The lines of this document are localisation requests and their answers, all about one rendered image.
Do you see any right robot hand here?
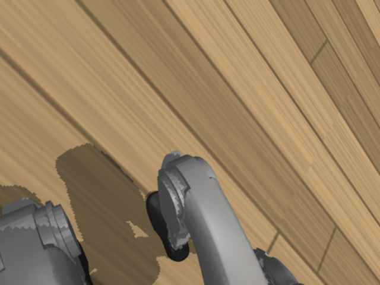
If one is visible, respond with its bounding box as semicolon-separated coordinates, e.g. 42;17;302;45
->
253;248;299;285

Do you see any left robot foot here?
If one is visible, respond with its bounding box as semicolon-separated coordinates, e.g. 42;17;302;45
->
78;241;93;285

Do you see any right robot foot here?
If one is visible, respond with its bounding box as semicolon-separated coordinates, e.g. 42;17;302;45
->
146;191;189;262

